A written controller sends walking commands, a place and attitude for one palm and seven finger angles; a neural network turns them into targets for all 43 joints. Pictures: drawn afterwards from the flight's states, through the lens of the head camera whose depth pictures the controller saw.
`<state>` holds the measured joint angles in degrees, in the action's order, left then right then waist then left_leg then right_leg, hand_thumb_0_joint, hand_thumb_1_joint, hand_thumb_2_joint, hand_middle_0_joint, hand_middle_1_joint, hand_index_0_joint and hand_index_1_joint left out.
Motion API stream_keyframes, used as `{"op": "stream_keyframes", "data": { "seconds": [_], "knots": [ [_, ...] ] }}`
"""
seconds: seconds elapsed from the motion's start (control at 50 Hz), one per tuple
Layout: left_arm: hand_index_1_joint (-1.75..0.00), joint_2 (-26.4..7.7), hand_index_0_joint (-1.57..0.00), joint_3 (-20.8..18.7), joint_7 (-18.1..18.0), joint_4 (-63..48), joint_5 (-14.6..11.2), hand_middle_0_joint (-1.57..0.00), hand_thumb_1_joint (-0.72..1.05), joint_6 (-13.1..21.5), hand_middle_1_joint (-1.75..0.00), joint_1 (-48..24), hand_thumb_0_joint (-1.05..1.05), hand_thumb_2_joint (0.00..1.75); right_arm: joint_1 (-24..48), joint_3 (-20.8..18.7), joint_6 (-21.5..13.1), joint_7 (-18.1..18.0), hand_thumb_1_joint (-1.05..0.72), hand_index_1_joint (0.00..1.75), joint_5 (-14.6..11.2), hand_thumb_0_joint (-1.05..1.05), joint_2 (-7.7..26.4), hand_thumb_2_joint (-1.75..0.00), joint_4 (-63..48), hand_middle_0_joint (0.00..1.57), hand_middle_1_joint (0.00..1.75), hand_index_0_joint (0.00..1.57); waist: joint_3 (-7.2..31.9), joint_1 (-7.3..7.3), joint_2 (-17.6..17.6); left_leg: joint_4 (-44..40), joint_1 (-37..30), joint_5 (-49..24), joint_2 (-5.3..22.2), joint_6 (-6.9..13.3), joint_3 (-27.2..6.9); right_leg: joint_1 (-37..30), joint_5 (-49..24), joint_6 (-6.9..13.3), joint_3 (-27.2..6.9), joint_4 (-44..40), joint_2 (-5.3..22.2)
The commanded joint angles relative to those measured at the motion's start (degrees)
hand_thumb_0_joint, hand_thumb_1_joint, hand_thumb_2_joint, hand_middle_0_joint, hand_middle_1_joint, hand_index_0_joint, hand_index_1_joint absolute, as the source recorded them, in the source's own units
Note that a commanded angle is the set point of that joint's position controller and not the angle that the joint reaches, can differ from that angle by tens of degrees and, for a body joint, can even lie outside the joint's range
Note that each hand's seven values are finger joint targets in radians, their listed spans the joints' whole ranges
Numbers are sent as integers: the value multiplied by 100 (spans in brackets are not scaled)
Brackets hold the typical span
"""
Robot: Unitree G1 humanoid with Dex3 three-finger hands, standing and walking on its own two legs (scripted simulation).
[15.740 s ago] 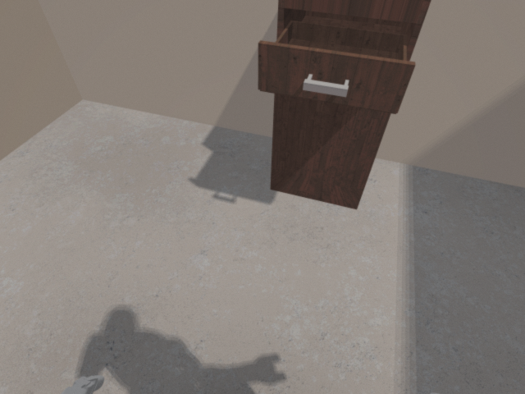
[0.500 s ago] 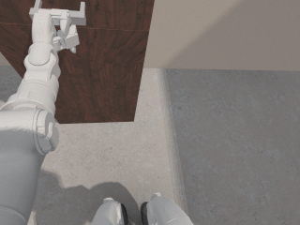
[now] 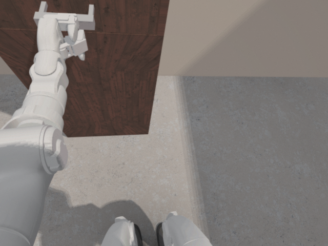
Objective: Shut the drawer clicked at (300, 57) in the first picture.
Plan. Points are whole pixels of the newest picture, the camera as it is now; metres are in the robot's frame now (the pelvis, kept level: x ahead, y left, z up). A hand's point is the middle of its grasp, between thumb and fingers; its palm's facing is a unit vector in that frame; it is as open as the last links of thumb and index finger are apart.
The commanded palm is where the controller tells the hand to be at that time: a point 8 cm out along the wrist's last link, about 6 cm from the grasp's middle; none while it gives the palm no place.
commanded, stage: pull the fist back off the drawer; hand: left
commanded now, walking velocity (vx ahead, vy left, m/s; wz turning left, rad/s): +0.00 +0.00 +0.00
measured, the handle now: (67, 14) +0.64 +0.13 +0.11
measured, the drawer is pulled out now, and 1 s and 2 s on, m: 0.00 0.00 0.00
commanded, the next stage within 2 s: draw the hand back to the body in 0.16 s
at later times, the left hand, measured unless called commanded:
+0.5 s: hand (59, 57) +0.50 +0.14 +0.13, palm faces -0.03 -1.00 -0.03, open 3.3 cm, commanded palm +0.46 +0.18 +0.14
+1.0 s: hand (10, 135) +0.32 +0.18 +0.17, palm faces +0.17 -0.97 -0.19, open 3.3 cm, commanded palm +0.29 +0.22 +0.20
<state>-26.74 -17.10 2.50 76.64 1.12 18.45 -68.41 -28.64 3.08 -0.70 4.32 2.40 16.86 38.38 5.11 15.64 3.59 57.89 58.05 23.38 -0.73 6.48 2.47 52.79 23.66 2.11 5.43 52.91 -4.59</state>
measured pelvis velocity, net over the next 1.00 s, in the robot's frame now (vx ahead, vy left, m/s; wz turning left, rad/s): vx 0.03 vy -0.03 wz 0.02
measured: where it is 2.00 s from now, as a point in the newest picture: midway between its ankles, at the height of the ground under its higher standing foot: outside the picture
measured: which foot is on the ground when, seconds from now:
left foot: down 0.00-1.00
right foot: down 0.00-1.00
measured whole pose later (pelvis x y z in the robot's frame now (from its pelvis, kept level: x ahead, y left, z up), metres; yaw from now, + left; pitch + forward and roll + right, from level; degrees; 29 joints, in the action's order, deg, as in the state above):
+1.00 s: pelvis +0.03 -0.03 +0.06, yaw +1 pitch +0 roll -1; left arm -17.0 -6.4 -0.6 5.4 -7.2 3.6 -1.3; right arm -9.7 3.8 2.4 -2.5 -3.7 13.8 31.8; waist 1.0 -1.3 2.5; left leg 30.8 15.3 15.8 -2.6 4.3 2.8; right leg 11.7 16.9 3.5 1.9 28.4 -4.3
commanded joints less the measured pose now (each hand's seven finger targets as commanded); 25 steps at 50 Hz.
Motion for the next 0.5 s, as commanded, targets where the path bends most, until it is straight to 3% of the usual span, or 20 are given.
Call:
{"op": "stream_keyframes", "data": {
  "seconds": [0.0,0.02,0.06,0.1,0.16,0.2,0.24,0.28,0.3,0.34,0.36,0.38,0.4,0.42,0.46,0.48],
  "knots": [
    [-160,-1202,-140,-305,6,-1910,-301,-140,90,487,-160,-2604,0,90,-1088,-471,73,-66,-90,30,-46,0,1181,-90,-299,20,30,20,3303,-158,764,-813,-3988,-2039,400,-560,-1374,-167,-1062,-2,-302,-687,-3],
    [-160,-1036,-140,-232,53,-1928,-344,-140,90,478,-160,-2360,0,90,-1027,-481,93,-55,-90,30,-72,0,1139,-90,-327,20,30,20,3255,-195,677,-810,-3922,-2078,373,-534,-1261,-299,-1136,-11,-314,-739,-16],
    [-160,-1252,-140,-413,113,-1990,-394,-140,90,486,-160,-2151,0,90,-1028,-468,168,-65,-90,30,-91,0,1141,-90,-348,20,30,20,3036,-233,495,-806,-3753,-2256,332,-494,-1086,-545,-1360,-21,-339,-780,-44],
    [-160,-1228,-140,-390,153,-2220,-410,-140,90,547,-160,-2013,0,90,-975,-477,226,-72,-90,30,-122,0,1073,-90,-412,20,30,20,2983,-297,435,-809,-3556,-2343,250,-435,-895,-913,-1650,-23,-408,-832,-50],
    [-160,-935,-140,-173,206,-2461,-406,-140,90,667,-160,-1874,0,90,-923,-498,281,-72,-90,30,-151,0,992,-90,-428,20,30,20,2949,-307,538,-776,-3774,-2810,248,-439,-867,-957,-2058,-27,-423,-803,-44],
    [-160,-749,-140,-80,247,-2336,-490,-140,90,640,-160,-1722,0,90,-902,-524,319,-73,-90,30,-173,0,982,-90,-376,20,30,20,2732,-239,336,-773,-3729,-2863,250,-427,-838,-959,-2166,-48,-434,-858,-48],
    [-160,-686,-140,-106,306,-2224,-594,-140,90,583,-160,-1502,0,90,-866,-529,335,-74,-90,30,-188,0,967,-90,-377,20,30,20,2635,-315,246,-795,-3596,-2841,178,-388,-726,-1217,-2335,-42,-476,-910,-42],
    [-160,-944,-140,-344,401,-2581,-637,-140,90,537,-160,-780,0,90,-780,-556,384,-85,-90,30,-235,0,953,-90,-528,20,30,20,3036,-645,321,-866,-3749,-3318,153,-398,-652,-1742,-2806,-33,-501,-881,-7],
    [-160,-798,-140,-228,478,-2939,-672,-140,90,519,-160,-403,0,90,-685,-554,391,-77,-90,30,-279,0,920,-90,-678,20,30,20,3310,-756,552,-906,-3990,-3629,141,-405,-628,-1910,-3056,-33,-537,-895,14],
    [-160,-470,-140,13,644,-3464,-815,-140,90,405,-160,376,0,90,-509,-544,380,-60,-90,30,-344,0,829,-90,-859,20,30,20,3423,-894,519,-955,-4216,-4071,135,-375,-571,-2257,-3517,-44,-542,-962,37],
    [-160,-751,-140,-260,678,-3738,-878,-140,90,324,-160,819,0,90,-471,-567,391,-68,-90,30,-387,0,860,-90,-912,20,30,20,3462,-1035,285,-1019,-4203,-4225,156,-373,-558,-2522,-3780,-59,-556,-995,50],
    [-160,-579,-140,-87,758,-4046,-975,-140,90,223,-160,1182,0,90,-318,-557,384,-68,-90,30,-427,0,820,-90,-1012,20,30,20,3341,-1052,145,-1084,-4057,-4088,110,-324,-452,-2850,-4105,-98,-611,-1080,77],
    [-160,-627,-140,-181,801,-4325,-1090,-140,90,130,-160,1443,0,90,-218,-555,383,-91,-90,30,-478,0,814,-90,-1107,20,30,20,3164,-1102,-93,-1191,-3857,-3878,86,-295,-381,-3175,-4378,-137,-651,-1148,121],
    [-160,-317,-140,65,868,-4511,-1186,-140,90,3,-160,1643,0,90,-26,-529,356,-106,-90,30,-515,0,764,-90,-1198,20,30,20,2889,-1057,-368,-1266,-3631,-3422,31,-251,-287,-3395,-4528,-208,-685,-1241,152],
    [-160,-449,-140,-110,915,-4873,-1316,-140,90,-151,-160,1914,0,90,150,-523,326,-175,-90,30,-576,0,807,-90,-1281,20,30,20,2530,-1093,-565,-1432,-3472,-2938,-14,-231,-203,-3638,-4735,-325,-770,-1351,232],
    [-160,-362,-140,70,925,-5019,-1343,-140,90,-221,-160,1992,0,90,276,-508,313,-211,-90,30,-598,0,793,-90,-1276,20,30,20,2183,-1049,-550,-1505,-3433,-2691,-28,-221,-213,-3551,-4444,-315,-734,-1447,220]
  ]
}}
